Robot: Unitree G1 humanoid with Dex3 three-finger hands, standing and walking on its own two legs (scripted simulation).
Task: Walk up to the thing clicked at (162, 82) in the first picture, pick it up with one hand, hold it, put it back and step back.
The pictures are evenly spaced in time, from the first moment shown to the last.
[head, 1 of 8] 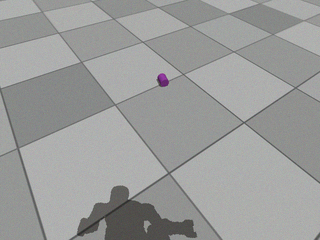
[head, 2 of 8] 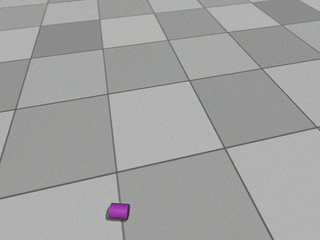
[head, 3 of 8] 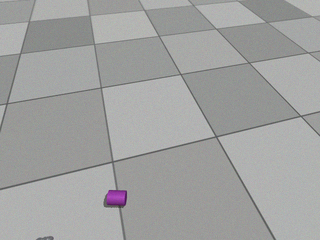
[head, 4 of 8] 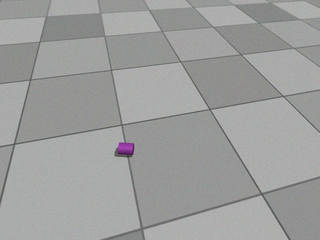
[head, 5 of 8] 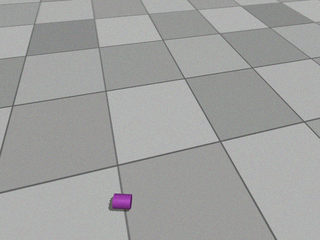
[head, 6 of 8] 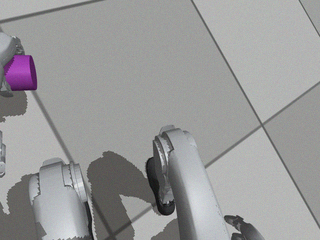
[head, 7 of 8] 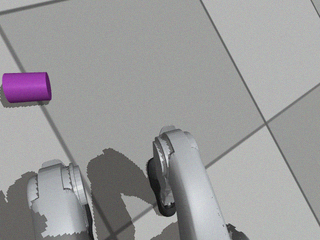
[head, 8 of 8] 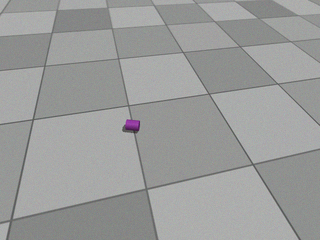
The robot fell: no
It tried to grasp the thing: yes
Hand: left
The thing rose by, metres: 0.67
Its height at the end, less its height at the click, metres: +0.00
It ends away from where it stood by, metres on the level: 0.01
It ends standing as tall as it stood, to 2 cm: yes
